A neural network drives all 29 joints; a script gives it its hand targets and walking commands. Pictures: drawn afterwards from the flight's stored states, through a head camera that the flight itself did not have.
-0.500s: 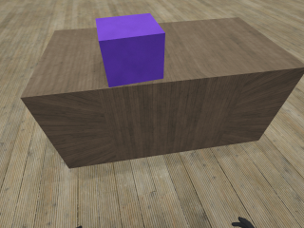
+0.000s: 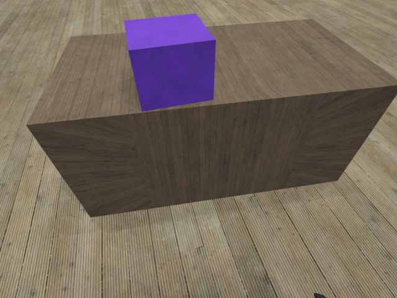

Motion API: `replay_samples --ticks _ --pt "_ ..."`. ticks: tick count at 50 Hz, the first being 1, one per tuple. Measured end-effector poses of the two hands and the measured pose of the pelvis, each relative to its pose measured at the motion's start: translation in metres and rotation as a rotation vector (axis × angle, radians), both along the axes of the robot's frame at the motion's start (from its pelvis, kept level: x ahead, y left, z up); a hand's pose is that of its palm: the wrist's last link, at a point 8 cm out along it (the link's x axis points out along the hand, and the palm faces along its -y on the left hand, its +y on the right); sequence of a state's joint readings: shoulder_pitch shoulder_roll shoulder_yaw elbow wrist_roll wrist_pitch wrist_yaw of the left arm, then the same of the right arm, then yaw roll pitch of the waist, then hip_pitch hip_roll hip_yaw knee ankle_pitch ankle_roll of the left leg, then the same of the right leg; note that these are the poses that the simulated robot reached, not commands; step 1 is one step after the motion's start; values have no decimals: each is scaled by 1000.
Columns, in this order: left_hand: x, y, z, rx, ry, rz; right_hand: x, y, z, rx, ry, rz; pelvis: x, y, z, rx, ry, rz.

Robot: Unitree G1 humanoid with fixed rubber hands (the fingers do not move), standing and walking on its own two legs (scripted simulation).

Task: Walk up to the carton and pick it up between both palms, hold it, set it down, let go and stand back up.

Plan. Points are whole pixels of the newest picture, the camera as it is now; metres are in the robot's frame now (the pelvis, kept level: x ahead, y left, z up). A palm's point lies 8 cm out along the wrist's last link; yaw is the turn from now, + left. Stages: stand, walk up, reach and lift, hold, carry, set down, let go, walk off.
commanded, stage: stand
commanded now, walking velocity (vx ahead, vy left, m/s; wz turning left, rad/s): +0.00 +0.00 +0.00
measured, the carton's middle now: (169, 61) +0.93 +0.11 +0.04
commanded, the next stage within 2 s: walk up in 0.84 s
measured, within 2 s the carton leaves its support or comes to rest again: neither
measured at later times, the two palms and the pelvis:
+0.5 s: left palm out of the picture +0.08 +0.24 -0.12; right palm out of the picture +0.08 -0.26 -0.11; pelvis +0.00 +0.00 +0.01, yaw +0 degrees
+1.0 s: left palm out of the picture +0.08 +0.24 -0.12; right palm out of the picture +0.08 -0.26 -0.11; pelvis +0.01 +0.00 +0.01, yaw +0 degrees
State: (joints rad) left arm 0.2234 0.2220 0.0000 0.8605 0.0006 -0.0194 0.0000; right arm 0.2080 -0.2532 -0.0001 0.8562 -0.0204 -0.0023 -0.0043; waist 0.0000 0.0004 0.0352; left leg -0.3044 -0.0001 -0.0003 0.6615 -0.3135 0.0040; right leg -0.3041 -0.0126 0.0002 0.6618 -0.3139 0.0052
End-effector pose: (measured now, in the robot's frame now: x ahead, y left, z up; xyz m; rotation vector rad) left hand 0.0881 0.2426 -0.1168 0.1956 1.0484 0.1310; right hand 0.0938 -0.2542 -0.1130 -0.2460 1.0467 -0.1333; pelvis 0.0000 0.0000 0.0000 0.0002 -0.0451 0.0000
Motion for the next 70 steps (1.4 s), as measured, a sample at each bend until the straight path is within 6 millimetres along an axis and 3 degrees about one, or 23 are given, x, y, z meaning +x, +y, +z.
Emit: replay_samples --ticks 26,54,59,65,68,70 --pt "-10 2 -1 0 54 12 -10 -4 1 -6 44 -12 1 0 6 0 -1 0" --pt "-3 0 5 6 76 17 -9 -9 4 2 83 -19 13 -4 13 4 3 1" --pt "-9 13 12 23 74 29 8 -10 11 -19 93 37 20 2 17 5 12 26" --pt "-27 48 9 41 130 78 55 8 17 -46 54 112 47 29 13 -1 -24 67" --pt "-20 73 1 39 153 91 83 26 21 -68 27 134 66 49 8 -18 -34 79" --pt "-5 92 -10 35 158 85 97 39 18 -89 15 140 80 67 0 -33 -32 79"
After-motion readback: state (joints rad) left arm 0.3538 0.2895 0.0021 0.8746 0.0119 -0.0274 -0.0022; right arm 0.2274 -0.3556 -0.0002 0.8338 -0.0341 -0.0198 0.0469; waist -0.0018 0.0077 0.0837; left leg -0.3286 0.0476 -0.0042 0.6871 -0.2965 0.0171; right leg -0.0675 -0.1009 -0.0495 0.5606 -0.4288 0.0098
